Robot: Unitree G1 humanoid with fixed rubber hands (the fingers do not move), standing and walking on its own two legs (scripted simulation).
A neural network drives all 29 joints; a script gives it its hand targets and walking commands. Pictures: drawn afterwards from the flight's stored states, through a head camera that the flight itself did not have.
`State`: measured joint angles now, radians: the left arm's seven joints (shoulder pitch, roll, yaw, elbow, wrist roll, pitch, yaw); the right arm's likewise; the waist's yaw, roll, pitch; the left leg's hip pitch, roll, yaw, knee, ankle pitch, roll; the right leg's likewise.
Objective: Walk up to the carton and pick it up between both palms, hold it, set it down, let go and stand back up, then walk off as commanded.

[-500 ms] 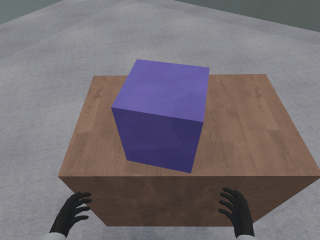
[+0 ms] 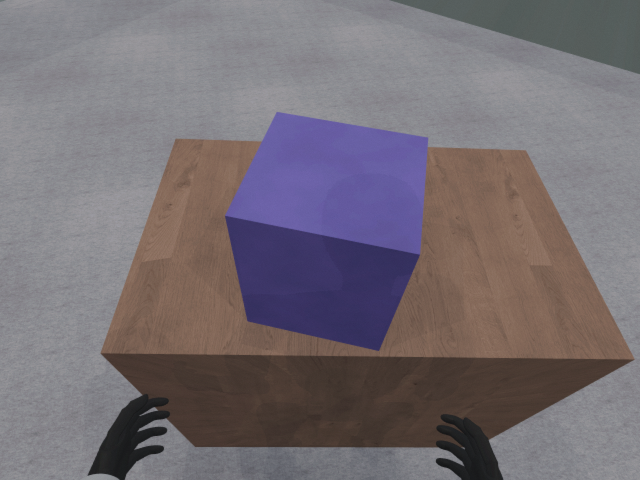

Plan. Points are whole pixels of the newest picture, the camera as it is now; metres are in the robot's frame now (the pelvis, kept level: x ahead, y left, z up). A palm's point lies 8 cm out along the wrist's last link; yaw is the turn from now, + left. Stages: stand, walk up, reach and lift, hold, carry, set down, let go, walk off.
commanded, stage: set down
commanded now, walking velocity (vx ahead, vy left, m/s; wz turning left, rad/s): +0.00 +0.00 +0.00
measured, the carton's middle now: (330, 237) +0.43 -0.01 +0.03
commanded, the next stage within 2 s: let go in 0.34 s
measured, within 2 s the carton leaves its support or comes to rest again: neither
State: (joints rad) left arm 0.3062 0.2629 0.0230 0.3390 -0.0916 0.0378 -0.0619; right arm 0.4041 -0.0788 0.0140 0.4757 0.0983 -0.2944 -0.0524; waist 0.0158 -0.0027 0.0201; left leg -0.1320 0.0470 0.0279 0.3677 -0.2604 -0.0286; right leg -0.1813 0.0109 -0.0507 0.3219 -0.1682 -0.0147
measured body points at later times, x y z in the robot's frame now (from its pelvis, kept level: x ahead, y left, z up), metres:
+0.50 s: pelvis -0.02 -0.01 +0.00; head -0.01 -0.03 +0.45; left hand +0.13 +0.24 -0.07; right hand +0.15 -0.22 -0.09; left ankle -0.05 +0.13 -0.75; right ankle +0.00 -0.11 -0.75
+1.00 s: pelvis +0.00 +0.00 -0.01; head +0.01 +0.01 +0.44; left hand +0.15 +0.26 -0.09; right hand +0.14 -0.25 -0.10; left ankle -0.05 +0.13 -0.75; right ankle +0.00 -0.11 -0.75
